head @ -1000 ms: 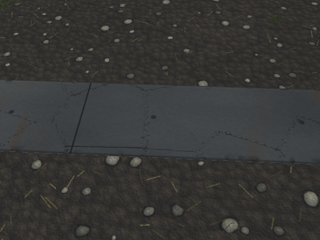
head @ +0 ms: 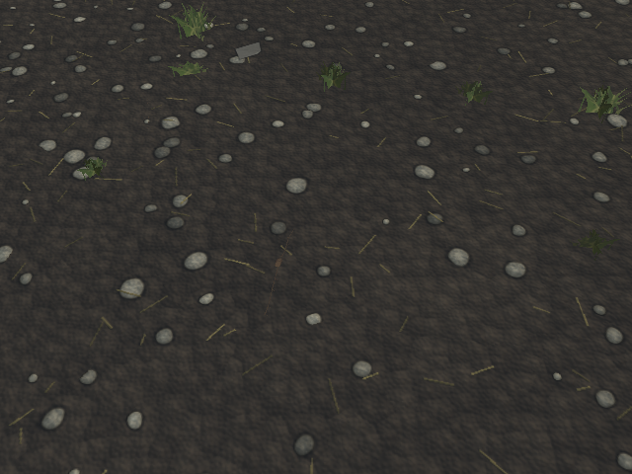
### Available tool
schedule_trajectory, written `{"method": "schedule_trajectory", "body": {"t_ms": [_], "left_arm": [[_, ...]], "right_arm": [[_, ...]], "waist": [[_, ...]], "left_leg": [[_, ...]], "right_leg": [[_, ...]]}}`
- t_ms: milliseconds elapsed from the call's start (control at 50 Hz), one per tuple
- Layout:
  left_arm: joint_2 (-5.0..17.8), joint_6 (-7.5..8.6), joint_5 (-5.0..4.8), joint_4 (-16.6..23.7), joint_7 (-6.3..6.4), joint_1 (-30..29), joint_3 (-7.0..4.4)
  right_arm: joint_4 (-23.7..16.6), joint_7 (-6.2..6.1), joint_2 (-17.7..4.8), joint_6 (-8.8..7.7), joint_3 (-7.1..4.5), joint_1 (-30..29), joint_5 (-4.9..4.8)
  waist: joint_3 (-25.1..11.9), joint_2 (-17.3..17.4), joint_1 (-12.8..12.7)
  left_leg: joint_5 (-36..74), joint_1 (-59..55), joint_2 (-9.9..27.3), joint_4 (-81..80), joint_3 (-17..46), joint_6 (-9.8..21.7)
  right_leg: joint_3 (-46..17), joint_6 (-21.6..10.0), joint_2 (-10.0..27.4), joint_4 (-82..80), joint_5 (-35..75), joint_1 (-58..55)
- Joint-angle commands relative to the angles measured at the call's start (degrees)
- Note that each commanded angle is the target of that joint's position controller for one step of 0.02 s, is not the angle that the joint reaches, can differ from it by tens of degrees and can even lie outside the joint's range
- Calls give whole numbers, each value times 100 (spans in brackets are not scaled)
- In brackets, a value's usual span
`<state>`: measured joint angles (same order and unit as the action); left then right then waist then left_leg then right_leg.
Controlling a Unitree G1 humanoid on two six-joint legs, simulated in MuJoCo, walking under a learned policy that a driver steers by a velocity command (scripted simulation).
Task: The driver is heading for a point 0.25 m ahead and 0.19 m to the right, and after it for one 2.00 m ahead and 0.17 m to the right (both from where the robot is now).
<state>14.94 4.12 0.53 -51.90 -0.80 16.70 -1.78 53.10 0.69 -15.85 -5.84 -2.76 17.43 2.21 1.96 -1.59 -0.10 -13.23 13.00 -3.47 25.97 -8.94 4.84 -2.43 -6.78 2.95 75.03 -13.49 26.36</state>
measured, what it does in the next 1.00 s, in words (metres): goes down, turning right: right foot, then left foot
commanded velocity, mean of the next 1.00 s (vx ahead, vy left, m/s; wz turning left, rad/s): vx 0.33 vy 0.00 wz -0.34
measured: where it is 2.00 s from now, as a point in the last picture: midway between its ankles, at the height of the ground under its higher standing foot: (335, 430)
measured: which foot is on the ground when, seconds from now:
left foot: down 0.00-0.28, up 0.30-0.66, down 0.68-1.00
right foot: up 0.00-0.26, down 0.28-0.70, up 0.72-0.96, down 0.98-1.00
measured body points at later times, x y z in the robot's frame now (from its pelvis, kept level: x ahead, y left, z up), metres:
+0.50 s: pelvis +0.38 -0.02 -0.02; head +0.42 -0.02 +0.42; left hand +0.49 +0.22 -0.17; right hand +0.47 -0.29 -0.13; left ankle +0.49 +0.11 -0.68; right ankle +0.44 -0.06 -0.75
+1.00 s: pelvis +0.49 +0.02 -0.04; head +0.50 +0.02 +0.41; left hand +0.61 +0.23 -0.19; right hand +0.46 -0.23 -0.18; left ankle +0.58 +0.08 -0.77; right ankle +0.44 -0.09 -0.78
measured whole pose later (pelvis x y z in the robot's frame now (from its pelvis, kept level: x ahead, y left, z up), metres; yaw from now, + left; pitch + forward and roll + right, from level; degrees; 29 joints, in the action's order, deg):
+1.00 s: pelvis +0.49 +0.02 -0.04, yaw -20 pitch -1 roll +0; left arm 12.1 -1.9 1.1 -58.0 1.6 13.8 -1.4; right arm 52.9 -1.7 -11.0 -0.3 -0.1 14.6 1.1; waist 1.1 -0.8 -0.1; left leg -8.6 17.4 -1.7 26.5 -2.8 2.8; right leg -2.4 -1.2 -1.3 27.9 -14.8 11.9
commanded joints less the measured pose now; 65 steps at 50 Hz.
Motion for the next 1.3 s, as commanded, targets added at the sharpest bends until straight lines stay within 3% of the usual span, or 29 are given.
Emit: {"method": "schedule_trajectory", "body": {"t_ms": [20, 80, 140, 200, 240, 260, 280, 300, 320, 340, 360, 380, 420, 440, 520, 600, 660, 680, 700, 720, 740, 760, 800, 880, 960, 1000, 1020, 1060, 1300], "left_arm": [[55, -222, 79, 387, -149, 80, -10], [-25, -244, 19, 796, -222, -827, 60], [-66, -99, 30, 1008, -355, -1537, 131], [153, 8, 173, 569, -419, -593, 40], [543, -47, 257, 186, -333, 634, -124], [788, -62, 264, -125, -217, 1638, -253], [892, -19, 137, -231, -37, 1837, -375], [1565, 9, 247, -191, 5, 1385, -459], [1642, 10, 184, 149, 52, 1132, -524], [1213, -109, 79, 529, 147, 475, -447], [790, -151, 4, 556, 189, -45, -314], [555, -142, -38, 516, 179, -249, -228], [576, -17, 1, 350, 186, 68, -186], [691, 51, 76, 283, 162, 124, -218], [421, 125, 32, 148, 88, -93, -158], [420, 28, 39, 38, 70, 102, -156], [448, -45, 73, -27, 119, 153, -173], [360, -53, 28, -44, 151, 163, -148], [157, -40, 7, -47, 181, 372, -104], [-65, -18, -57, -48, 221, 810, -96], [140, -74, 8, -174, 242, 753, -156], [205, -155, 59, -209, 246, 746, -181], [321, -375, 54, -240, 214, 503, -213], [39, -646, 46, -368, 185, 228, -77], [59, -612, 23, -534, 262, 168, -27], [246, -506, 136, -564, 280, 260, -18], [357, -487, 78, -610, 268, 6, -34], [74, -395, 30, -668, 248, -72, 58], [-47, -350, 7, -1002, 295, 287, 80]], "right_arm": [[-11, 20, -132, -233, -6, 293, -162], [30, 47, -143, -307, 14, 375, -134], [91, -58, -278, -359, 50, 544, -240], [-28, -329, -645, -390, 11, 556, -349], [-105, -441, -855, -197, -63, 415, -321], [-165, -459, -832, -89, -91, 145, -259], [-193, -388, -770, 12, -185, -354, -367], [-524, -391, -106, -18, -5, 626, -278], [-836, -369, -157, 10, 91, 989, -502], [-714, -387, -367, 30, 118, 773, -253], [-727, -332, -474, 93, 62, 470, -123], [-706, -291, -431, 175, 46, 158, 39], [-823, -287, -288, 504, 91, 12, 138], [-888, -309, -120, 561, 136, 32, 56], [-918, -267, -49, 415, 156, -89, -90], [-986, -275, -139, 382, 161, -600, -142], [-833, -321, -230, 280, 132, -352, -81], [-686, -314, -240, 204, 127, -68, -36], [-581, -300, -387, 110, 113, 118, -8], [-640, -268, -539, 109, 105, 164, -56], [-587, -254, -400, 163, 143, 327, -137], [-542, -272, -475, 201, 113, 252, -145], [-601, -272, -243, 286, 179, -356, -79], [-433, -270, -262, 426, 149, -358, -63], [-235, -261, -349, 530, 84, -144, -126], [-222, -227, -212, 520, 96, -156, -147], [-193, -196, -87, 544, 89, -72, -208], [0, -180, -43, 563, 77, -48, -165], [583, -184, 89, 545, 94, 122, -132]], "waist": [[296, 393, -212], [615, 437, -142], [872, 103, -37], [66, 503, -427], [-605, 590, -959], [-875, 557, -1422], [-621, -430, -1752], [-801, -1255, -584], [-2875, -646, -608], [-2367, 666, -474], [-1170, 881, -128], [-560, 1258, 43], [-159, 901, 32], [-324, 623, 67], [-770, 39, 99], [-528, -204, -225], [-153, -108, -118], [-64, 25, -12], [-152, 501, -82], [-489, 1335, -204], [-643, 844, 6], [-726, 812, -38], [-627, 850, -255], [-549, 977, -133], [-348, 775, -84], [-286, 476, -81], [111, -179, 147], [92, -209, 140], [194, 184, 60]], "left_leg": [[436, -273, 1642, -1890, 1298, 188], [2009, -44, 1171, -2081, 85, -166], [3957, 34, 890, -1933, -607, -380], [5621, -723, 1068, -400, -783, -643], [5683, -850, 1248, 1614, -659, -739], [5037, -402, 1310, 3324, -516, -694], [520, 339, 248, 6039, -655, -739], [-3077, 2322, 59, 7719, -129, -725], [-2351, 3489, 153, 8081, 1190, -679], [-1432, 2887, 501, 7084, 1195, -619], [-1229, 2602, 674, 6386, 1124, -655], [-1240, 2153, 790, 5717, 1096, -626], [-1279, 1302, 876, 4719, 1058, -698], [-1054, 1120, 820, 4483, 1034, -671], [1100, 676, 684, 2207, 930, -456], [1487, 420, 564, 1184, 956, -491], [1276, 70, 582, 170, 1043, -384], [1763, -336, 687, -419, 1070, -320], [3578, -851, 1241, -512, 1454, -223], [6315, -1510, 2243, -43, 2201, 404], [6594, -1293, 2452, -206, 2347, 972], [5690, -933, 2470, -464, 2394, 1182], [3853, -137, 2062, -859, 2083, 978], [1787, 261, 1510, -974, 1753, 604], [109, 545, 1403, -1017, 2032, 294], [-658, 866, 1228, -944, 1958, -117], [-504, 670, 754, -899, 1448, -237], [179, -298, 720, -629, 1348, -250], [-55, -104, 831, -820, 1499, -252]], "right_leg": [[-186, 63, 544, -184, 338, 1133], [338, 61, 402, -1211, 1404, 1282], [1230, 63, -103, -3321, 2582, 484], [1537, -137, -696, -4021, 3632, -778], [1349, -259, -949, -4223, 3388, -2038], [856, -496, -693, -4403, 3376, -2935], [313, -823, -188, -5652, 4315, -3308], [-578, -1055, 890, -3624, 9604, -4565], [-2638, -2329, 2253, -4121, 7906, -6158], [-2780, -2090, 1965, -5082, 5542, -4470], [-2478, -1868, 1609, -5632, 3981, -2895], [-2080, -1512, 1227, -5879, 3869, -1869], [-1521, -1396, 1006, -5956, 5173, -579], [-1235, -1394, 887, -5882, 5644, -467], [-278, -600, -39, -5628, 4766, -821], [-551, -447, 97, -5606, 3431, -982], [-903, -417, 270, -5169, 2798, -971], [-897, -284, 101, -4807, 2314, -829], [-666, -82, -320, -4147, 1095, -587], [-229, 181, -997, -3016, -1444, -77], [-256, 355, -1163, -2326, -1944, 23], [-383, 483, -1030, -2016, -1754, -161], [-335, 661, -720, -2079, -1282, -603], [86, 714, -544, -3417, -993, -1273], [151, 510, -499, -5008, -40, -1898], [-620, 328, 175, -5454, 239, -2227], [-874, 178, 325, -5538, -135, -1379], [-874, 266, 323, -5868, -573, -690], [-599, 295, 111, -5755, -345, -1014]]}}
Keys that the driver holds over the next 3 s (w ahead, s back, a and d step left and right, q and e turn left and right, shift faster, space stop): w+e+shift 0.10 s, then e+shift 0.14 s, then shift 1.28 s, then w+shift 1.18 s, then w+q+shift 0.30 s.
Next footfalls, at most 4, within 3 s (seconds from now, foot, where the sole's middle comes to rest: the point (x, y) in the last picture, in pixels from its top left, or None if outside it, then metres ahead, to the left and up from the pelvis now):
0.28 right None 0.47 -0.07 -0.79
0.68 left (300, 425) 0.61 0.07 -0.81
0.98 right None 0.48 -0.10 -0.81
2.28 right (415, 289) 0.99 -0.23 -0.81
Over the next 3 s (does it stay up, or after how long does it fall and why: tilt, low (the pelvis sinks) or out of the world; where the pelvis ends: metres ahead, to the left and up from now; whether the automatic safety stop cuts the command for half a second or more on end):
stays up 1.47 -0.30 -0.03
